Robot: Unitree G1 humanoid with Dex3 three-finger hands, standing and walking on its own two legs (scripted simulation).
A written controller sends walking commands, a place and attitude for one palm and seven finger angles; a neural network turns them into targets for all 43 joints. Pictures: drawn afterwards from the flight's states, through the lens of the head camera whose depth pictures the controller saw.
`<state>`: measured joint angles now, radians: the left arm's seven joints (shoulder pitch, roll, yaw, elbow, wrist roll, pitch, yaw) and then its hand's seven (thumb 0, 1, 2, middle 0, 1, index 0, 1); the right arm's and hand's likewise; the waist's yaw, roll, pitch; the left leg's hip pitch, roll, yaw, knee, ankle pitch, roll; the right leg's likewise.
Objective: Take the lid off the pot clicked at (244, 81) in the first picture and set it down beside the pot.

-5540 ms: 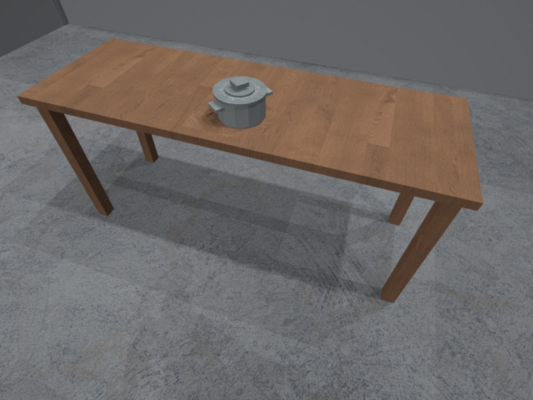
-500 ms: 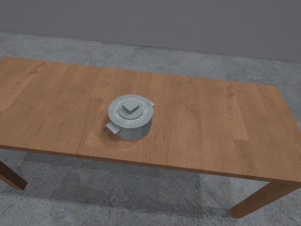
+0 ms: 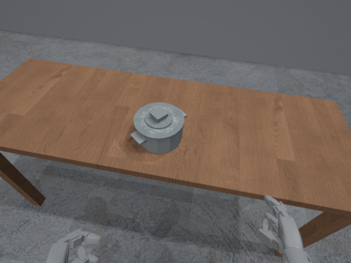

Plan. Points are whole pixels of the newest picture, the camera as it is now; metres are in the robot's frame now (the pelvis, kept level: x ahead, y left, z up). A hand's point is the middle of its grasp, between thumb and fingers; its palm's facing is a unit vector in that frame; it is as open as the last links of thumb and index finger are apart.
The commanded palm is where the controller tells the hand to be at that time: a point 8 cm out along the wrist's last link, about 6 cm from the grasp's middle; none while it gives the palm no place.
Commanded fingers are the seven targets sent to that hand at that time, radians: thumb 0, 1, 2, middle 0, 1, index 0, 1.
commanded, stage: lift the closed hand beside the body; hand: left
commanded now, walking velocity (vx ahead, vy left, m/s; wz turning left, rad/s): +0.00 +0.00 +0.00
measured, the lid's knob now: (158, 114) +0.54 +0.11 +0.00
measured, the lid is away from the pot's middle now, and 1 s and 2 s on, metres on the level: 0.00 0.00 0.00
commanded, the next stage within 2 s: raise the hand higher, near the body in 0.14 s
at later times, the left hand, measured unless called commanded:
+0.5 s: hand (83, 240) +0.16 +0.22 -0.02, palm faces +0.21 -0.91 -0.37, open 3.1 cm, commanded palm +0.12 +0.26 +0.02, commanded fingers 0.00 0.90 0.90 -1.30 -1.50 -1.30 -1.50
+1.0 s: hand (69, 200) +0.20 +0.23 +0.08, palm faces +0.26 -0.87 -0.41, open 3.1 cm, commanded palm +0.16 +0.27 +0.11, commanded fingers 0.00 0.90 0.90 -1.30 -1.50 -1.30 -1.50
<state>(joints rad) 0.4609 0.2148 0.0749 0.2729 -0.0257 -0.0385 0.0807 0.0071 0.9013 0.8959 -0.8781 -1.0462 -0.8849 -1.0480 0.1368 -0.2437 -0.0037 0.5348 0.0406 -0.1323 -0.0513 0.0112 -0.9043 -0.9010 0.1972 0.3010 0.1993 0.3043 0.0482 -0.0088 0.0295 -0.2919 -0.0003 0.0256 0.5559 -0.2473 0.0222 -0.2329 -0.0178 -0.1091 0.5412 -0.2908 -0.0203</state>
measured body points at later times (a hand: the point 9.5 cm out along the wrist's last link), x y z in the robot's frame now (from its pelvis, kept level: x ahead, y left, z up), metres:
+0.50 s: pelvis +0.04 -0.01 +0.00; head +0.05 -0.02 +0.45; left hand +0.15 +0.27 +0.00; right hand +0.20 -0.24 -0.09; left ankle +0.03 +0.10 -0.73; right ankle +0.00 -0.10 -0.73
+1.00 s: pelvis +0.04 +0.00 +0.01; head +0.04 -0.02 +0.46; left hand +0.18 +0.28 +0.10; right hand +0.23 -0.21 -0.07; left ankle +0.03 +0.10 -0.73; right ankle +0.00 -0.10 -0.73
